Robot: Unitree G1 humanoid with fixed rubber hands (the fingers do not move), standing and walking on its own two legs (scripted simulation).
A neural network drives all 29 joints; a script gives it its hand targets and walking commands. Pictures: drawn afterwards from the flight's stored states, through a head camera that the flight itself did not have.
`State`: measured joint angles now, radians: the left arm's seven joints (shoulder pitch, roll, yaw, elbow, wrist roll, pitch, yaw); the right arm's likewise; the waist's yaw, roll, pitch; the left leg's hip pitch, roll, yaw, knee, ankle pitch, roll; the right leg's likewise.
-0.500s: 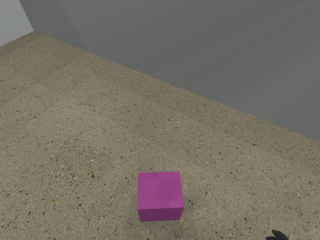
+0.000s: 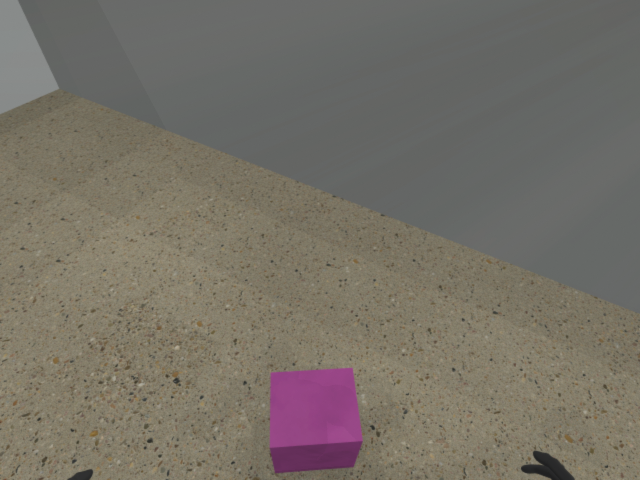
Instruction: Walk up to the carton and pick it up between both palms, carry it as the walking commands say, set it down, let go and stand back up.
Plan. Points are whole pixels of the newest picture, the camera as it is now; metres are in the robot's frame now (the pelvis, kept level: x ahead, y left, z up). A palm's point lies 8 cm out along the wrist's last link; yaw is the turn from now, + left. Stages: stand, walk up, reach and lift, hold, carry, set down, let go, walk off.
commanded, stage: walk up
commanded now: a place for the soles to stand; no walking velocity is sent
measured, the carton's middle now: (313, 421) +0.43 -0.01 -0.66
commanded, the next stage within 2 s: reach and lift in 0.16 s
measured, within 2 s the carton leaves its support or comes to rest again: neither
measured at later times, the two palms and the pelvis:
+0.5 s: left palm out of the picture +0.17 +0.29 -0.11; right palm (532, 474) +0.18 -0.29 -0.12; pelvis -0.01 -0.01 -0.03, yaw +3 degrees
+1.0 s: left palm (157, 408) +0.29 +0.25 -0.17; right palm (462, 401) +0.30 -0.24 -0.17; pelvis -0.07 -0.02 -0.09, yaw +3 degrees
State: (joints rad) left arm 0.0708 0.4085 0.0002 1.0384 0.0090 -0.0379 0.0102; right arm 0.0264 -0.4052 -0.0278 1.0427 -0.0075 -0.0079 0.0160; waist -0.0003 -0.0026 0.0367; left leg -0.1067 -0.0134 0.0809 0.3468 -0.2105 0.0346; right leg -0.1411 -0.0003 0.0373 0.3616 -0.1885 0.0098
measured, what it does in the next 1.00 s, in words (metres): lowers itself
